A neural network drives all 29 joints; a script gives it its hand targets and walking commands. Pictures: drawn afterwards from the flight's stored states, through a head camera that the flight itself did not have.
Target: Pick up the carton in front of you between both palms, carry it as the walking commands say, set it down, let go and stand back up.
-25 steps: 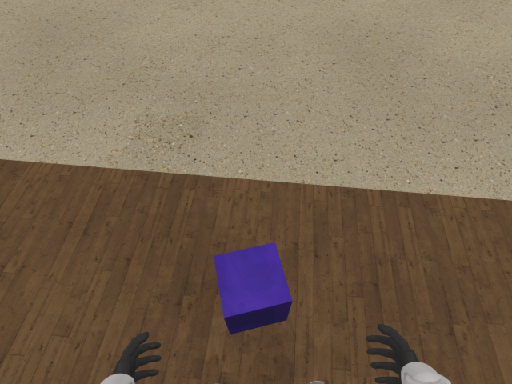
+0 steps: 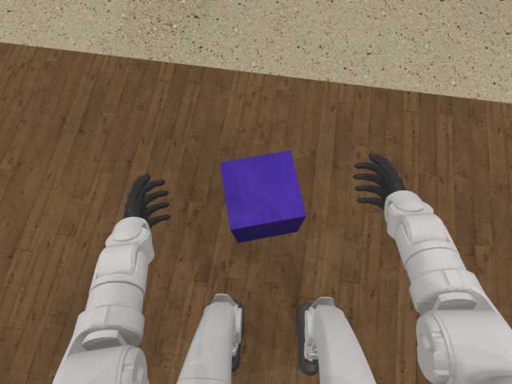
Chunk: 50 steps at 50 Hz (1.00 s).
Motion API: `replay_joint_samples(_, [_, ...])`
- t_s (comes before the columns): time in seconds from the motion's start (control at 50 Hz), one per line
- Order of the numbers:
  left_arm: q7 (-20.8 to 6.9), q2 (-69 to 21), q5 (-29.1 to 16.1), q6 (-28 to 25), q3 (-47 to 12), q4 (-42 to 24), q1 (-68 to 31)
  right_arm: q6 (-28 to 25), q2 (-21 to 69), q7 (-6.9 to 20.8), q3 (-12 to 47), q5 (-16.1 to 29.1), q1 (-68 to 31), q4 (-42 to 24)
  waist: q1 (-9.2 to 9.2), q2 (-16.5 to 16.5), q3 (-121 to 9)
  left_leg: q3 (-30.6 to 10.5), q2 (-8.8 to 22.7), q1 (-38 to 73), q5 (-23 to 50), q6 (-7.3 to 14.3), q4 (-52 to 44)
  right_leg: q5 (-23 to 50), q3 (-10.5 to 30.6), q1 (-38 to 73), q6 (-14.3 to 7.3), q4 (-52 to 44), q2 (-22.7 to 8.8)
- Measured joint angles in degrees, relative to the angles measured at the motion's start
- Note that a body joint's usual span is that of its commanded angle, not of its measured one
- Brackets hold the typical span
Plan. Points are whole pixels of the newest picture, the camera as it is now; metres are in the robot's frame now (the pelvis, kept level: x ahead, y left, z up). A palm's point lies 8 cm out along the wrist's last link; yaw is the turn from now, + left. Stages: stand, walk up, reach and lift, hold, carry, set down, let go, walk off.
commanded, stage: reach and lift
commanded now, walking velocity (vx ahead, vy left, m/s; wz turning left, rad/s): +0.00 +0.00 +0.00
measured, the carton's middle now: (262, 200) +0.52 +0.04 -0.56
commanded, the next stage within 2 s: none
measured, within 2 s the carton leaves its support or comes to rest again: neither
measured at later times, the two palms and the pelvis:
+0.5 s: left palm (158, 150) +0.50 +0.23 -0.13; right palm (359, 115) +0.58 -0.15 -0.13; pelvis +0.01 -0.01 -0.03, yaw +0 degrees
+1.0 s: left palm (186, 193) +0.48 +0.23 -0.36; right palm (332, 170) +0.55 -0.15 -0.37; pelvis -0.02 -0.01 -0.21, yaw +3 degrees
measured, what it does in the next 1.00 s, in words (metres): lowers itself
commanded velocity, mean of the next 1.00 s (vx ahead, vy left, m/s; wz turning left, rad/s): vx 0.00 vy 0.00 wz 0.00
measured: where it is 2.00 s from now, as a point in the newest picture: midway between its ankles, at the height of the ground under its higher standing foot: (270, 350)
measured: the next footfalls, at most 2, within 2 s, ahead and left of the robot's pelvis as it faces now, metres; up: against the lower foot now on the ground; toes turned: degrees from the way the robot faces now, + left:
none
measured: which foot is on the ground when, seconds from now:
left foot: down 0.00-1.00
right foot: down 0.00-1.00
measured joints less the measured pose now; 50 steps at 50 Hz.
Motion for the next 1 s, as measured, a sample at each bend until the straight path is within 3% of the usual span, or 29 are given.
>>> replay_joint_samples(0.2, [2.6, 0.8, -0.7, -3.8, 4.4, 6.7, -18.3, -3.7, -4.6, -0.5, -1.9, 0.1, -21.4, 11.2, 1.71, -0.7, 0.7, 0.1, 0.2, -11.7, 2.0, -0.3, 1.4, 2.2, 0.6, -12.0, -0.2, 1.6, 0.7])
replay_joint_samples(0.4, [2.1, 1.5, 0.4, -7.3, 8.8, 7.7, -29.9, -7.2, -8.0, 0.5, -3.9, -1.9, -36.1, 16.1, 2.62, -1.0, 1.1, 0.0, 0.1, -19.7, 2.7, -0.6, 0.6, 2.7, 1.0, -20.3, -0.3, 1.2, 1.0])
replay_joint_samples(0.58, [-0.4, -0.3, 4.3, -10.9, 13.7, 6.2, -29.8, -10.1, -5.6, 1.2, -8.1, -6.7, -36.3, 14.2, 1.85, -1.0, -2.8, -0.6, -0.6, -25.5, 2.2, -1.0, 0.0, 1.8, 2.0, -26.1, 0.0, 1.1, 1.3])
replay_joint_samples(0.72, [-1.2, -1.7, 6.8, -13.1, 16.4, 8.3, -29.4, -11.8, -3.1, 0.2, -10.2, -9.0, -34.3, 13.8, 1.33, -1.2, -5.4, -0.9, -1.4, -35.0, -1.3, -1.4, 9.0, -2.1, 3.3, -35.5, 0.7, 10.4, 2.0])
replay_joint_samples(0.82, [-0.1, -0.3, 4.2, -13.6, 14.3, 10.0, -31.3, -12.3, -4.4, -1.8, -7.2, -6.0, -35.3, 14.2, 1.25, -1.0, -3.8, -1.0, -1.9, -43.7, -5.3, -1.5, 20.8, -6.1, 3.6, -44.4, 1.0, 22.4, 2.4])
replay_joint_samples(1.0, [3.3, 4.8, -5.2, -12.2, 5.8, 13.5, -38.7, -11.2, -10.8, -4.6, 3.4, 4.7, -42.6, 16.4, 1.41, 0.1, 4.6, -1.0, -2.7, -56.5, -9.5, -2.2, 42.1, -10.5, 3.5, -57.1, 1.4, 44.0, 3.1])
